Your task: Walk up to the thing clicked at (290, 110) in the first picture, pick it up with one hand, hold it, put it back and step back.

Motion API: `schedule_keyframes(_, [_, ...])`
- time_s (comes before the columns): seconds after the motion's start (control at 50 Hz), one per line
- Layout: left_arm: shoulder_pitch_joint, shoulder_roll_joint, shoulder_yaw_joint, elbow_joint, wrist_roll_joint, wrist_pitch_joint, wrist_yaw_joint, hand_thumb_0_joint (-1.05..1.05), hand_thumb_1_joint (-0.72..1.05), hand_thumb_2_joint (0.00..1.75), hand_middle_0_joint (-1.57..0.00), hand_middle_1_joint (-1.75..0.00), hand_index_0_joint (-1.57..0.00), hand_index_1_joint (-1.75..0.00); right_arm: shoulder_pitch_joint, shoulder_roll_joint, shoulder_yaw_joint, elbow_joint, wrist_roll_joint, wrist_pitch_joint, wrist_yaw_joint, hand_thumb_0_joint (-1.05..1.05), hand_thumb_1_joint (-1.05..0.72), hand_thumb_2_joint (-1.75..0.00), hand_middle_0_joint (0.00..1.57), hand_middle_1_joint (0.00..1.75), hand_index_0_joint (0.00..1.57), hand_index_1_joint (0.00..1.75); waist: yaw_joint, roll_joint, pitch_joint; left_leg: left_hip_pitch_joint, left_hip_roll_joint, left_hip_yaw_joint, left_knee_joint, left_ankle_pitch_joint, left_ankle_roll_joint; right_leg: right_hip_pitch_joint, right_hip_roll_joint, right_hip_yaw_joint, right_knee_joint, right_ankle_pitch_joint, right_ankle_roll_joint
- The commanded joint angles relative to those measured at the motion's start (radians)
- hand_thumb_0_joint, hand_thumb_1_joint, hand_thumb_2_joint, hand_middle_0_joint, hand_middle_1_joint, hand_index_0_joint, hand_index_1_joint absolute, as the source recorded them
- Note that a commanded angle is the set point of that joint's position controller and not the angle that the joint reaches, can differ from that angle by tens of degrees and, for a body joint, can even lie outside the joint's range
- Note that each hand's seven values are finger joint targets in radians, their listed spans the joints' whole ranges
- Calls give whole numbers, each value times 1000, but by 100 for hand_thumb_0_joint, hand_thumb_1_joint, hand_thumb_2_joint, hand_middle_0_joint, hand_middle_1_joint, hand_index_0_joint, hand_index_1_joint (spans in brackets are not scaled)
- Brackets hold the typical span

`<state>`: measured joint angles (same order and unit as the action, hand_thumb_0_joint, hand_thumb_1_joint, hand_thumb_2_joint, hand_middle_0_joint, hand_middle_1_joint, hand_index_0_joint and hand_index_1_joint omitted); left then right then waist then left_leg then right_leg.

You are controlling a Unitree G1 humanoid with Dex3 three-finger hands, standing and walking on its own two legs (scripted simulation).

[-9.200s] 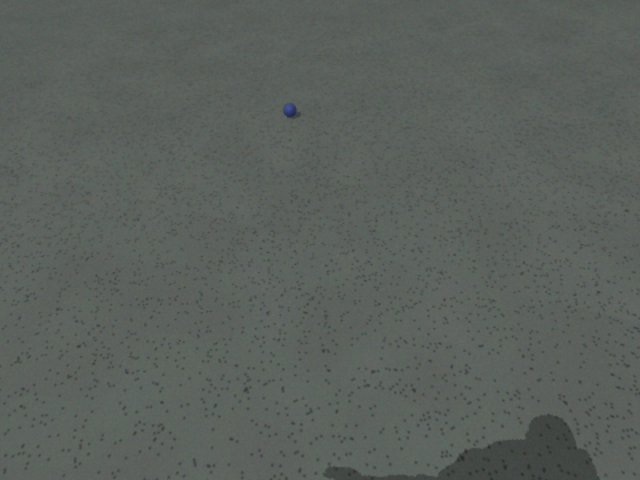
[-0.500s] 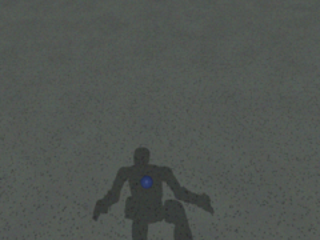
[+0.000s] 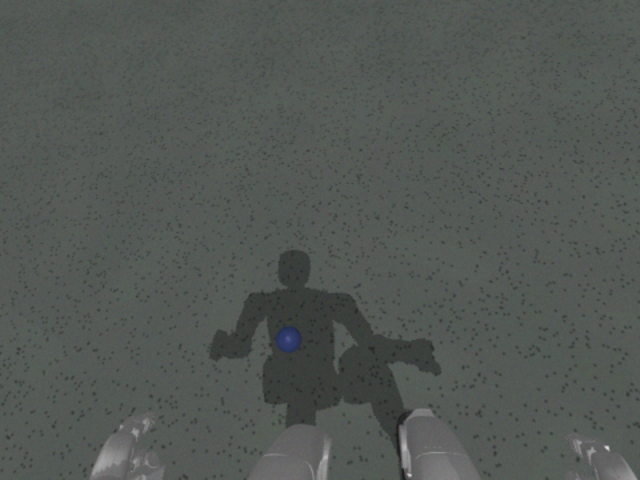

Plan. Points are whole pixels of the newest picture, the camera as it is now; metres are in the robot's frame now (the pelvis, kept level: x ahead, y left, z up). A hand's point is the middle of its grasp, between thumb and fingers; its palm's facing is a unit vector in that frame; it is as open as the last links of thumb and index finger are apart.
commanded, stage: walk up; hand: left
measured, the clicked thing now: (288, 339) +0.48 +0.21 -0.70
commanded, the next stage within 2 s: stand in 1.16 s
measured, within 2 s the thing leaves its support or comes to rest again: neither
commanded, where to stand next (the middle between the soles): +0.08 +0.01 m, yaw -4 degrees
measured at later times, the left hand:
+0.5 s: hand out of the picture -0.04 +0.32 -0.14, palm faces -0.04 -0.94 -0.35, open 7.4 cm
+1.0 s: hand out of the picture +0.00 +0.29 -0.08, palm faces -0.03 -0.83 -0.56, open 7.4 cm
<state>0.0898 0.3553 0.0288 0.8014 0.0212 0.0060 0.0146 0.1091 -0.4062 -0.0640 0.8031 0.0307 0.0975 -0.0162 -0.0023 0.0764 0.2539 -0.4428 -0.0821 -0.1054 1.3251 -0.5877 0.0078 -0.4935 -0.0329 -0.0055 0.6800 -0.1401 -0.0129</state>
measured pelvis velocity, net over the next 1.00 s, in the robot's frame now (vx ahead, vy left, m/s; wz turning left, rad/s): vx -0.03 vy -0.01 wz -0.04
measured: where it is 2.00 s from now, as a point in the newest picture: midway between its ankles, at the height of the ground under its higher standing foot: outside the picture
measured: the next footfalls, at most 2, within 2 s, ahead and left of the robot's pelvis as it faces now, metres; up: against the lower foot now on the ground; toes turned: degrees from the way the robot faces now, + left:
left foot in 0.20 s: -0.05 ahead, +0.16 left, +0.00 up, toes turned +1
right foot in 0.68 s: +0.01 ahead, -0.14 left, +0.00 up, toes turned -3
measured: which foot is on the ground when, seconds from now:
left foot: up 0.00-0.18, down 0.20-0.70, up 0.72-1.00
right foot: down 0.00-0.24, up 0.26-0.66, down 0.68-1.00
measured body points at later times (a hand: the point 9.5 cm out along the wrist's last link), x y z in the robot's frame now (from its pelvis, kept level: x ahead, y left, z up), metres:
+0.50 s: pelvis -0.08 +0.03 +0.02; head -0.05 +0.07 +0.47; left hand -0.04 +0.36 -0.12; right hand -0.03 -0.30 -0.06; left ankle -0.09 +0.16 -0.71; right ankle -0.11 -0.12 -0.64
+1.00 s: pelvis -0.03 -0.01 +0.02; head -0.01 -0.07 +0.47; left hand +0.00 +0.33 -0.04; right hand +0.02 -0.33 -0.13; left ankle +0.05 +0.16 -0.63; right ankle -0.03 -0.14 -0.71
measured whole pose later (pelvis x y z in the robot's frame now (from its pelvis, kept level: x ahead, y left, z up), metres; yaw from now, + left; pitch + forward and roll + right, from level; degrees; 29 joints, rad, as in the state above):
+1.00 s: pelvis -0.03 -0.01 +0.02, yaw -2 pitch -4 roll +0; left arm 0.36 0.39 0.05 0.88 0.02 -0.07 0.05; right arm 0.29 -0.45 -0.09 0.83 -0.02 0.07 0.05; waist 0.01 0.15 0.11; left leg -0.56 -0.04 -0.20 1.09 -0.30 -0.01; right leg -0.21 -0.02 -0.01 0.58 -0.31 0.00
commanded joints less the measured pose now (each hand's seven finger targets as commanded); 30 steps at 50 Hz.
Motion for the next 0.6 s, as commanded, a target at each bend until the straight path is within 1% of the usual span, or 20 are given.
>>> schedule_keyframes(0.0, [59, 283, 104, -81, 10, -1, 53, 0, 90, 90, -20, -30, -20, -30, 193, -199, -65, -41, -28, 2, -11, 0, -90, -90, 20, 30, 20, 30, 18, -210, -388, -17, 34, -61, 60, 63, -34, 247, -243, 234, -206, 127, -224])
schedule_keyframes(0.04, [77, 263, 102, -84, 12, -1, 58, 0, 90, 90, -20, -30, -20, -30, 170, -193, -59, -46, -32, -1, -8, 0, -90, -90, 20, 30, 20, 30, 42, -222, -380, -50, 23, -42, -64, 43, -42, 309, -239, 218, -200, 142, -226])
schedule_keyframes(0.1, [34, 297, 116, -96, 25, 4, 59, 0, 90, 90, -20, -30, -20, -30, 178, -191, -55, -43, -37, -9, 1, 0, -90, -90, 20, 30, 20, 30, 38, -324, -374, 2, 74, 8, -310, 21, -38, 304, -261, 216, -200, 86, -213])
schedule_keyframes(0.14, [-34, 322, 119, -108, 19, 14, 53, 0, 90, 90, -20, -30, -20, -30, 274, -204, -66, -4, -46, -15, 11, 0, -90, -90, 20, 30, 20, 30, -8, -388, -378, 119, 99, 55, -496, 61, -10, 207, -264, 216, -208, -86, -173])
schedule_keyframes(0.16, [-51, 318, 118, -107, 11, 25, 46, 0, 90, 90, -20, -30, -20, -30, 320, -208, -71, 26, -49, -21, 18, 0, -90, -90, 20, 30, 20, 30, -27, -357, -372, 198, 85, 97, -618, 131, 5, 133, -242, 197, -187, -200, -143])
schedule_keyframes(0.18, [-55, 309, 116, -106, 6, 36, 41, 0, 90, 90, -20, -30, -20, -30, 355, -206, -78, 47, -62, -26, 26, 0, -90, -90, 20, 30, 20, 30, -52, -266, -344, 287, 86, 73, -698, 200, 19, -8, -206, 164, -103, -317, -101])
schedule_keyframes(0.2, [-42, 241, 94, -110, 0, 45, 40, 0, 90, 90, -20, -30, -20, -30, 323, -231, -81, 44, -83, -32, 31, 0, -90, -90, 20, 30, 20, 30, -59, -47, -259, 237, 135, -98, -798, 72, 57, -188, -76, 106, 101, -486, -65])
schedule_keyframes(0.22, [-9, 197, 84, -108, -8, 44, 42, 0, 90, 90, -20, -30, -20, -30, 195, -326, -88, -23, -94, -34, 32, 0, -90, -90, 20, 30, 20, 30, -28, 209, -197, 61, 370, -475, -976, -12, 147, -280, 117, 16, 428, -483, -22])
schedule_keyframes(0.24, [-85, 284, 120, -104, 4, 35, 60, 0, 90, 90, -20, -30, -20, -30, 101, -420, -105, -57, -78, -39, 27, 0, -90, -90, 20, 30, 20, 30, -75, 240, -134, -186, 498, -626, -1105, -20, 266, -136, 111, 175, 542, -509, -4])
schedule_keyframes(0.26, [-107, 306, 130, -83, 8, 33, 50, 0, 90, 90, -20, -30, -20, -30, 3, -380, -93, -68, -82, -52, 19, 0, -90, -90, 20, 30, 20, 30, -41, 162, -72, -279, 483, -599, -1120, -13, 283, -74, 109, 226, 637, -451, -6])
schedule_keyframes(0.3, [5, 265, 119, -12, -21, 43, 28, 0, 90, 90, -20, -30, -20, -30, -71, -271, -59, -71, -96, -78, -4, 0, -90, -90, 20, 30, 20, 30, 39, -2, -94, -152, 304, -271, -945, 231, 142, -147, 162, 282, 748, -282, -17])
schedule_keyframes(0.32, [84, 257, 115, 2, -17, 48, 18, 0, 90, 90, -20, -30, -20, -30, -27, -259, -60, -49, -83, -98, -15, 0, -90, -90, 20, 30, 20, 30, 63, -17, -152, 6, 269, -218, -926, 174, 93, -184, 163, 277, 723, -206, -23])
schedule_keyframes(0.34, [139, 259, 115, 9, -14, 43, 9, 0, 90, 90, -20, -30, -20, -30, 42, -279, -69, -25, -76, -115, -17, 0, -90, -90, 20, 30, 20, 30, 55, 18, -217, 186, 271, -236, -934, 93, 78, -222, 140, 251, 652, -177, -17])
schedule_keyframes(0.38, [124, 278, 117, 3, 11, 9, -21, 0, 90, 90, -20, -30, -20, -30, 172, -282, -88, 9, -67, -148, -7, 0, -90, -90, 20, 30, 20, 30, -16, 76, -355, 557, 291, -310, -932, -62, 124, -323, 97, 179, 527, -195, 16])
schedule_keyframes(0.4, [91, 288, 112, -13, 10, -6, -34, 0, 90, 90, -20, -30, -20, -30, 220, -284, -96, 9, -68, -155, 1, 0, -90, -90, 20, 30, 20, 30, -63, 109, -377, 676, 318, -341, -948, -119, 165, -368, 76, 164, 459, -231, 28])
schedule_keyframes(0.42, [70, 289, 106, -16, 13, -15, -38, 0, 90, 90, -20, -30, -20, -30, 239, -283, -95, 6, -67, -158, 3, 0, -90, -90, 20, 30, 20, 30, -79, 107, -362, 702, 350, -348, -950, -106, 201, -373, 64, 169, 404, -257, 39])
schedule_keyframes(0.48, [11, 296, 98, -26, 12, -41, -49, 0, 90, 90, -20, -30, -20, -30, 292, -287, -90, 9, -73, -161, 12, 0, -90, -90, 20, 30, 20, 30, -122, 102, -221, 607, 379, -294, -989, 20, 236, -317, 42, 143, 250, -330, 41])
schedule_keyframes(0.52, [16, 285, 92, -18, 7, -57, -54, 0, 90, 90, -20, -30, -20, -30, 301, -297, -83, 4, -71, -164, 20, 0, -90, -90, 20, 30, 20, 30, -120, 121, -140, 480, 380, -241, -1011, 144, 238, -225, 41, 103, 177, -354, 30])
schedule_keyframes(0.56, [83, 272, 85, 4, 0, -67, -62, 0, 90, 90, -20, -30, -20, -30, 237, -313, -84, -25, -67, -165, 30, 0, -90, -90, 20, 30, 20, 30, -76, 189, -109, 328, 376, -163, -1021, 126, 232, -76, 10, 40, 84, -346, 11])
schedule_keyframes(0.58, [147, 273, 88, 26, -4, -70, -66, 0, 90, 90, -20, -30, -20, -30, 183, -313, -79, -41, -65, -163, 36, 0, -90, -90, 20, 30, 20, 30, -35, 216, -107, 227, 352, -112, -1021, 72, 217, 33, 5, 12, 49, -330, 1])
